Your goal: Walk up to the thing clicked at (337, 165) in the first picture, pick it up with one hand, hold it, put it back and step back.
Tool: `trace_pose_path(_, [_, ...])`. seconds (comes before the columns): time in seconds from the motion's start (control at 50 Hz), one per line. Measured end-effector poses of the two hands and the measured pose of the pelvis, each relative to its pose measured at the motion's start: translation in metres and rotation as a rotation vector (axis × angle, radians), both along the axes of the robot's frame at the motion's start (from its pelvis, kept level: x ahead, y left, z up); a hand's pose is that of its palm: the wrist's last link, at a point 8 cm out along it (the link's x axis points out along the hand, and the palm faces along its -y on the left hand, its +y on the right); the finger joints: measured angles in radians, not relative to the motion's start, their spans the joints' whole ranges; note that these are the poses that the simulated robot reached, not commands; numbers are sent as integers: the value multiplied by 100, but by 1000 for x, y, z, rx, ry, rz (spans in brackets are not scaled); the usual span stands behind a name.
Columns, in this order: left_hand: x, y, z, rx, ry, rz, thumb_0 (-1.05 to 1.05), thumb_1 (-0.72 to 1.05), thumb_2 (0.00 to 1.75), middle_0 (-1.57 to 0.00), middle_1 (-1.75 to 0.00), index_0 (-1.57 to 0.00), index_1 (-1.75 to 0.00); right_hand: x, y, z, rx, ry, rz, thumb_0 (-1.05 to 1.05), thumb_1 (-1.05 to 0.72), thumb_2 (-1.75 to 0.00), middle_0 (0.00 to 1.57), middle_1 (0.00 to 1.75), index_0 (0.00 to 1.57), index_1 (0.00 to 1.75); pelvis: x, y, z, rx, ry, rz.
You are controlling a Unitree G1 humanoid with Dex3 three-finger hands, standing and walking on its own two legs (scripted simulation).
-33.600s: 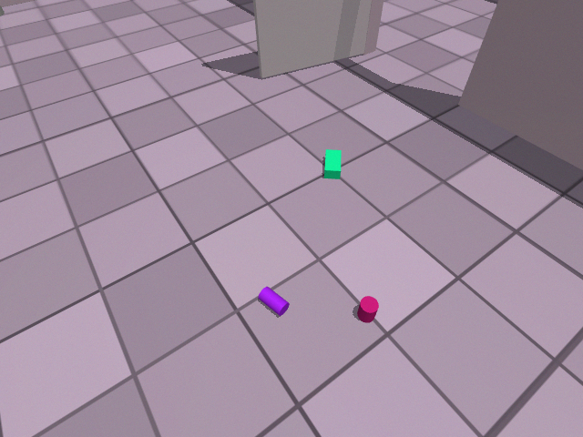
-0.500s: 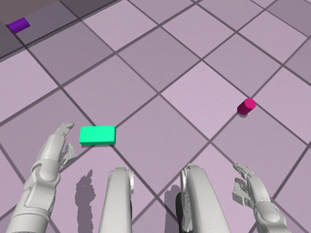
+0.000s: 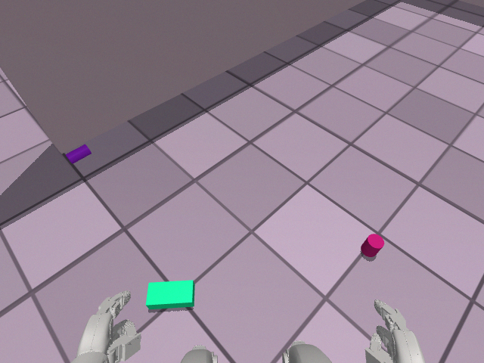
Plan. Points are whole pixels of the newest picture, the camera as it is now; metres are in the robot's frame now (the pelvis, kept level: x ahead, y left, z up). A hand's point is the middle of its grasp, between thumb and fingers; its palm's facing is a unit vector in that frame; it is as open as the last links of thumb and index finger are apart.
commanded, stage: home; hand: left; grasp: from above
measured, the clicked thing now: (171, 294) +0.45 +0.26 -0.66
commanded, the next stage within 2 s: none
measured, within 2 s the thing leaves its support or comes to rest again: neither
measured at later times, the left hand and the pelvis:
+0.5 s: hand (132, 356) +0.16 +0.18 -0.03, palm faces +0.07 -0.98 -0.19, open 7.4 cm; pelvis +0.01 +0.00 +0.02, yaw +1 degrees
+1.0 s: hand (132, 348) +0.17 +0.18 -0.03, palm faces +0.05 -0.98 -0.19, open 7.4 cm; pelvis +0.01 +0.00 +0.02, yaw +1 degrees
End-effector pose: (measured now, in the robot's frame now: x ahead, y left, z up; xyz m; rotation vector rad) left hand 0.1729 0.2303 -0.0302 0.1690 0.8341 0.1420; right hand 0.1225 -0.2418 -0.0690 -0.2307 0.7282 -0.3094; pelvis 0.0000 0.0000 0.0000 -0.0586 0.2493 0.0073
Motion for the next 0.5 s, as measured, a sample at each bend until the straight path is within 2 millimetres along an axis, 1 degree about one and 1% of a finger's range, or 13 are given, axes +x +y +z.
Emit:
trace_pose_path(0.08, [-7,-2,22,-4,-21,-2,1,91,89,-21,-30,-20,-30,10,-2,18,-13,-59,0,2,-90,-90,20,30,20,30,7,0,12,3,-31,3])
trace_pose_path(0.18, [-17,-3,35,-5,-28,-2,1,91,89,-21,-30,-20,-30,27,-1,33,-19,-132,27,2,-90,-90,20,30,20,30,11,0,19,8,-62,7])
trace_pose_path(0.24, [-22,-3,35,-9,-24,0,1,91,89,-21,-30,-20,-30,37,1,39,-23,-167,52,2,-90,-90,20,30,20,30,10,-1,20,10,-74,11])
trace_pose_path(0.34, [-27,-3,30,-19,-6,8,1,91,89,-21,-30,-20,-30,47,4,43,-29,-193,93,2,-90,-90,20,30,20,30,7,-2,20,13,-82,15])
trace_pose_path(0.42, [-28,-3,29,-20,-7,9,1,91,89,-20,-30,-20,-30,48,5,43,-32,-186,110,2,-90,-90,20,30,20,30,5,-3,20,13,-84,18])
trace_pose_path(0.5, [-27,-4,29,-15,-13,4,1,91,89,-20,-30,-20,-30,45,5,40,-31,-171,110,2,-90,-90,20,30,20,30,5,-3,20,13,-84,17])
